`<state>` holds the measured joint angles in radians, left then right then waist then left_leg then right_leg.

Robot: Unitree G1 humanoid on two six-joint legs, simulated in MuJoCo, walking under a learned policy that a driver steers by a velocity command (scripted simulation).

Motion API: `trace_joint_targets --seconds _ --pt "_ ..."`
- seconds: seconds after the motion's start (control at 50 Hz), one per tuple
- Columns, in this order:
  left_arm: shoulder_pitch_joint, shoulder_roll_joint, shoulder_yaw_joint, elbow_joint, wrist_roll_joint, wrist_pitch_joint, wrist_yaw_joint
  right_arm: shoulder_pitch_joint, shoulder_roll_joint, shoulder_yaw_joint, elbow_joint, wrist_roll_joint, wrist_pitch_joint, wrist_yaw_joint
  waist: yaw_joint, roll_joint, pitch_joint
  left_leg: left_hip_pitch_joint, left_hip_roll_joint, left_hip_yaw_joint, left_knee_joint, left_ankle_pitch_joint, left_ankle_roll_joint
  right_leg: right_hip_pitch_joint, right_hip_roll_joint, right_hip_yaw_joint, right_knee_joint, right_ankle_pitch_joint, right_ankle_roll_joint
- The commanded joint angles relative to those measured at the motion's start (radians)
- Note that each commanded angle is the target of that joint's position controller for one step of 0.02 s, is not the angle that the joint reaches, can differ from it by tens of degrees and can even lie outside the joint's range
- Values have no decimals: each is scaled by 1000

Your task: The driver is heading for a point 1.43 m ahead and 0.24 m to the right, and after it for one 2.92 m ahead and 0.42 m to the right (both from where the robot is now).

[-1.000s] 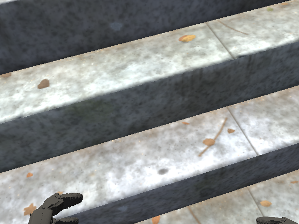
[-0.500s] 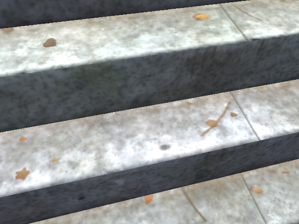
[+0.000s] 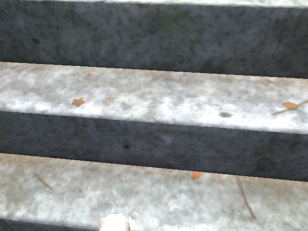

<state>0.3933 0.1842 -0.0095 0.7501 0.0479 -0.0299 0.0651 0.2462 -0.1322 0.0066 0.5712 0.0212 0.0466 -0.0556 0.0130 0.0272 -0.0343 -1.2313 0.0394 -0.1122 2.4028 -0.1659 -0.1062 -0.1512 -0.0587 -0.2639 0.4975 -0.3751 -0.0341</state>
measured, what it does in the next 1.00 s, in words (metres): climbs, turning right: left foot 0.22 m higher, then right foot 0.22 m higher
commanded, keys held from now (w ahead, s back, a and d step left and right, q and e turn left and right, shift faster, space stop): w+shift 0.06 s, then w+e+shift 0.30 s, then e+shift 0.36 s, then shift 0.16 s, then q+shift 0.12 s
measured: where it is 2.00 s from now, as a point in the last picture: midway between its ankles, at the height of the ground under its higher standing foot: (163, 134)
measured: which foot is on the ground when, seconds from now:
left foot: up 0.00-0.24, down 0.26-0.84, up 0.86-1.00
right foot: down 0.00-0.32, up 0.34-0.78, down 0.80-1.00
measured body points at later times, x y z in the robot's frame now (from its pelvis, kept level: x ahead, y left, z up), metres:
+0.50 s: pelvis +0.15 +0.10 +0.18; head +0.13 +0.11 +0.63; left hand +0.41 +0.31 +0.13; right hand +0.18 -0.15 +0.05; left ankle +0.17 +0.22 -0.51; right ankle +0.15 -0.06 -0.24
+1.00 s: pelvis +0.30 +0.02 +0.36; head +0.29 +0.02 +0.81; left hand +0.50 +0.21 +0.24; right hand +0.40 -0.27 +0.29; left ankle +0.32 +0.22 -0.09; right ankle +0.39 -0.05 -0.29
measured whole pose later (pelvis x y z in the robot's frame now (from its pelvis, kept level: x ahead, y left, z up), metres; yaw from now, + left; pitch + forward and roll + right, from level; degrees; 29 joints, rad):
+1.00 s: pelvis +0.30 +0.02 +0.36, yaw -26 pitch -1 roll +1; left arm 0.26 0.25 -0.01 0.77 0.04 0.05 0.03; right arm 0.04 -0.21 0.00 0.67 0.01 -0.03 0.01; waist -0.01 0.00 -0.02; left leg -0.75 -0.05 -0.19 2.01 -0.03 0.06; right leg -0.70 0.05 -0.14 1.09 -0.39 -0.15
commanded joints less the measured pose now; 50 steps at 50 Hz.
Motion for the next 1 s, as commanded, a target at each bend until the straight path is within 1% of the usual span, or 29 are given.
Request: trace_joint_targets --seconds 0.02,0.14,0.18,0.22,0.24,0.26,0.28,0.3,0.32,0.34,0.36,0.4,0.42,0.44,0.5,0.52,0.64,0.7,0.72,0.74,0.78,0.8,0.82,0.84,0.86,0.88,0.92,0.94,1.0 --pt "94 107 35 12 -6 -17 -11 -183 73 41 -119 -1 -52 18 34 -91 128 -336 -2 -56 -11 -2 29 143 -281 330 -300 48 -126" --pt "147 112 50 86 -35 -20 10 -343 89 94 -212 -22 -83 40 38 -40 117 -417 85 -33 -257 -119 48 259 -297 353 -397 75 -160" --pt "141 115 50 106 -43 -3 19 -488 90 110 -286 -25 -102 64 32 -60 114 -215 175 103 -525 -103 57 159 -316 383 -553 185 -183" --pt "127 144 54 122 -71 32 23 -585 88 136 -321 -24 -124 90 33 -43 88 151 129 269 -948 -361 77 55 -258 273 -638 348 -185" --pt "157 173 58 152 -75 38 21 -541 117 133 -317 -12 -126 86 -19 -190 -11 494 29 270 -969 -705 120 -18 -268 252 -533 999 -197" --pt "232 182 46 216 -45 10 -2 -412 2 76 -274 8 -125 75 -67 -201 -165 758 -113 412 -986 -679 145 50 -242 216 -387 1760 -221" --pt "138 279 60 197 -27 -27 -22 -214 -126 11 -267 -6 -128 63 -219 -339 -307 899 -121 231 -1096 -497 187 124 -259 242 -159 2338 -209" --pt "64 276 75 161 -72 -55 -39 6 -230 -40 -216 -49 -130 45 -313 -226 -428 1174 43 -174 -1290 -514 273 -122 -202 280 186 2264 -155" --pt "-81 306 106 109 -108 -75 -56 270 -368 -96 -98 -94 -100 13 -394 3 -548 1399 171 -668 -1744 -692 314 -295 -77 407 472 1475 -128" --pt "-288 169 104 53 -89 -75 -85 291 -409 -103 17 -117 -90 -1 -335 319 -506 1326 308 -982 -2083 -775 328 -575 118 516 1040 407 -113" --pt "-374 34 75 -69 -68 -89 -106 95 -262 -52 -6 -87 -96 10 -221 196 -347 1142 394 -885 -2036 -651 269 -751 132 672 1434 324 -112" --pt "-408 -134 2 -185 -84 -49 -100 -61 15 26 130 -61 -78 40 -29 125 65 767 337 -312 -1865 -398 191 -992 69 486 1672 237 -139" --pt "-274 -153 -11 -158 -88 -29 -99 -72 114 46 203 -64 -76 57 54 91 90 743 287 -141 -1838 -270 145 -991 60 480 1691 269 -149" --pt "-160 -124 -12 -121 -102 -13 -110 -90 138 45 237 -67 -80 62 112 60 110 724 266 -7 -1862 -180 132 -974 74 470 1722 295 -139" --pt "-166 -82 -20 -139 -79 23 -84 -152 13 11 245 -89 -75 50 147 28 152 679 283 244 -2027 102 163 -982 100 376 1715 406 -53" --pt "-212 -77 -18 -151 -68 37 -64 -145 19 21 269 -105 -70 44 137 -17 165 710 270 296 -2049 159 177 -1035 130 346 1841 400 -44" --pt "-413 36 -13 -303 -48 40 -56 22 -146 3 270 -76 -33 -15 59 -23 103 1074 246 443 -2133 224 178 -1234 68 220 1626 317 9" --pt "-546 1 -32 -378 -63 47 -57 139 -235 -30 273 -57 5 -54 -11 80 68 1316 296 400 -2201 177 200 -1345 -15 169 1528 195 61" --pt "-584 -67 -71 -406 -77 52 -72 54 -310 -57 250 -25 35 -62 17 144 80 1286 271 437 -2288 279 209 -1223 -65 128 1205 20 32" --pt "-561 -71 -78 -394 -69 60 -72 48 -317 -64 235 -26 56 -61 12 130 22 1236 274 449 -2253 551 234 -992 -27 67 1114 -21 3" --pt "-397 51 -12 -331 -66 64 -70 17 -378 -79 210 -5 38 -40 47 210 -156 1256 306 437 -2057 1528 299 -550 131 -22 931 -250 -69" --pt "-227 148 25 -286 -48 64 -79 -2 -392 -80 196 -11 15 -22 90 218 -299 1307 333 410 -1867 1733 330 -374 171 80 833 -295 -119" --pt "-70 236 70 -246 -41 82 -82 -42 -397 -83 174 -6 -23 -1 176 169 -345 1136 304 327 -1621 1570 293 -165 173 305 617 -208 -192" --pt "-20 336 113 -213 -37 103 -45 -109 -300 -55 111 -23 -62 30 153 -121 -370 740 89 255 -1244 634 200 25 -12 916 232 -468 -335" --pt "-124 352 105 -261 24 89 -22 -193 -234 -45 102 -31 -90 71 107 -176 -437 628 -125 10 -689 4 144 -30 -130 1420 -192 -653 -346" --pt "-165 271 51 -247 60 67 -19 -241 -141 -27 57 -15 -106 97 60 -112 -381 555 -108 -128 -399 53 156 -151 -168 1357 -233 -489 -196" --pt "-230 114 11 -162 -9 53 -27 -190 -32 6 42 -33 -98 98 -50 46 -129 436 -50 -63 -345 110 180 -403 -121 973 -1 -456 -88" --pt "-252 59 -8 -104 -28 57 -33 -149 -12 16 62 -35 -90 89 -82 55 -55 424 -49 -75 -273 95 176 -494 -111 874 47 -430 -72" --pt "-252 -12 -47 -32 -11 42 -49 -9 -8 29 105 2 -73 49 -106 0 0 326 -95 -172 -335 203 162 -475 -105 531 118 -135 -24"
